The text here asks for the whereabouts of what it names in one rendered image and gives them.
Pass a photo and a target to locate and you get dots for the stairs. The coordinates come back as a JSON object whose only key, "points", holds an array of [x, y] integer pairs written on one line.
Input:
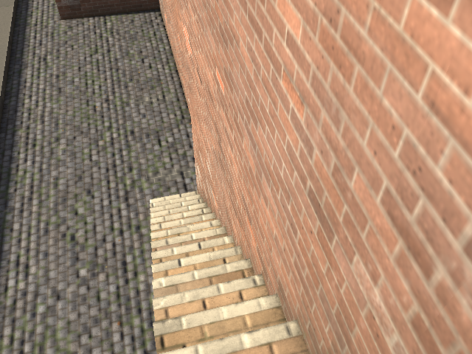
{"points": [[207, 299]]}

